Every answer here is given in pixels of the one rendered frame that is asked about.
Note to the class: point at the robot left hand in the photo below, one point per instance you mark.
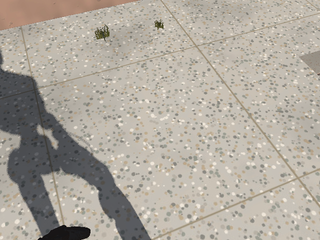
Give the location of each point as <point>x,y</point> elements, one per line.
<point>67,233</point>

